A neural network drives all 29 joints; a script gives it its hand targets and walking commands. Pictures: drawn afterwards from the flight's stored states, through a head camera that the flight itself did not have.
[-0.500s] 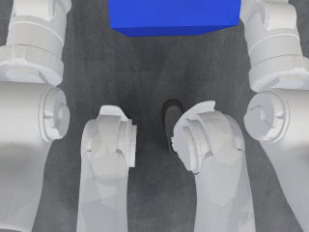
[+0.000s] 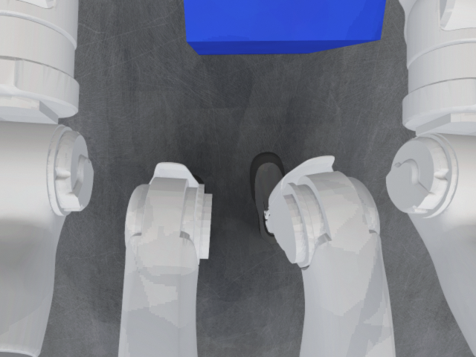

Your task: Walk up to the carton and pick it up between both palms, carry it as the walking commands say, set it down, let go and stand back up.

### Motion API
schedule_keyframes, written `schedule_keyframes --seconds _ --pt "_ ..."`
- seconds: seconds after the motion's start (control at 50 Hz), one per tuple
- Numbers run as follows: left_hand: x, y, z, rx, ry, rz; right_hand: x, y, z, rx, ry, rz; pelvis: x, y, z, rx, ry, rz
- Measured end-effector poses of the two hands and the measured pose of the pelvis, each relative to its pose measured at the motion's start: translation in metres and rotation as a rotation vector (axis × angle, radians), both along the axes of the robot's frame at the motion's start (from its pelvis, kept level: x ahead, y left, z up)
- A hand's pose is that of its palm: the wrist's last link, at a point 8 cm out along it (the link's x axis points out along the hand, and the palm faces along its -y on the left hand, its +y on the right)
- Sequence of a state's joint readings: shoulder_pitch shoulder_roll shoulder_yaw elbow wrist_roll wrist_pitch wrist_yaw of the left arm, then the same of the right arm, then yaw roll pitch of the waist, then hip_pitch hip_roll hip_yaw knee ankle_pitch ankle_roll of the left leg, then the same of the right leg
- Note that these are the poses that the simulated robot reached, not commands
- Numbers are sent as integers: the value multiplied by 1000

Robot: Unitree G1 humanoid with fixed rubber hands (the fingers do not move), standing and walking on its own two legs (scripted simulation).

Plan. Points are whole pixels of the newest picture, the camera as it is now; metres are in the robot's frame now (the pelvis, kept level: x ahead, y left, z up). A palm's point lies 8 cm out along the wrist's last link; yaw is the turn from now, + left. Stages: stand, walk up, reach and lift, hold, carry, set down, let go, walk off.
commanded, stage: set down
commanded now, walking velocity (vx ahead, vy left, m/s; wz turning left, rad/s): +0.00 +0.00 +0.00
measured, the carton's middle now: out of the picture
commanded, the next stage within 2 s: let go in 1.06 s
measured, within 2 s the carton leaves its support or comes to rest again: neither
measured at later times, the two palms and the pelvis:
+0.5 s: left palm out of the picture +0.59 +0.16 +0.00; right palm out of the picture +0.56 -0.22 +0.01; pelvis -0.01 +0.02 +0.11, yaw +0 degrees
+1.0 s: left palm out of the picture +0.60 +0.15 +0.15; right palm out of the picture +0.57 -0.23 +0.15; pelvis +0.00 +0.02 +0.25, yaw -1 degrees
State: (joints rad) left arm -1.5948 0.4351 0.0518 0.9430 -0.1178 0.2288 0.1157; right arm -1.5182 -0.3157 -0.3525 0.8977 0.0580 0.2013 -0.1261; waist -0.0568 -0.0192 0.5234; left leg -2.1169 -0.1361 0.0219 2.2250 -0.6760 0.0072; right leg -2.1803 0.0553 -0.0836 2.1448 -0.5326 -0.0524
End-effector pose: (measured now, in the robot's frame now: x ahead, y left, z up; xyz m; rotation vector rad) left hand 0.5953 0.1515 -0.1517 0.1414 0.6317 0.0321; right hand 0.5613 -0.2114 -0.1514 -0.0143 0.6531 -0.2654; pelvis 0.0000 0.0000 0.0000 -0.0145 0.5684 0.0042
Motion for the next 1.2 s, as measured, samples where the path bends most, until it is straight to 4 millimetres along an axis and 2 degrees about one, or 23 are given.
schedule_keyframes --seconds 0.1,0.18,0.4,0.6,0.96,1.08,1.2 --pt "9 -3 26 -5 -49 -3 9 1 25 8 -38 -6 -1 2 3 -6 -8 0" --pt "9 -2 50 -2 -54 -5 10 -1 52 6 -42 -10 -2 6 18 -10 -15 0" --pt "1 8 123 15 -21 -19 4 -12 138 -15 -37 -22 -7 16 85 -10 -29 -2" --pt "-2 9 182 31 -8 -26 -2 -10 189 9 -20 -15 -11 21 138 0 -33 -6" --pt "9 2 294 26 -10 -50 9 -16 297 33 -43 -17 0 19 237 23 -55 -22" --pt "8 4 304 -7 24 -37 11 -18 315 38 -49 -15 5 19 260 23 -59 -26" --pt "-4 3 296 -26 53 -16 0 -21 307 33 -10 -12 9 19 270 20 -65 -27"
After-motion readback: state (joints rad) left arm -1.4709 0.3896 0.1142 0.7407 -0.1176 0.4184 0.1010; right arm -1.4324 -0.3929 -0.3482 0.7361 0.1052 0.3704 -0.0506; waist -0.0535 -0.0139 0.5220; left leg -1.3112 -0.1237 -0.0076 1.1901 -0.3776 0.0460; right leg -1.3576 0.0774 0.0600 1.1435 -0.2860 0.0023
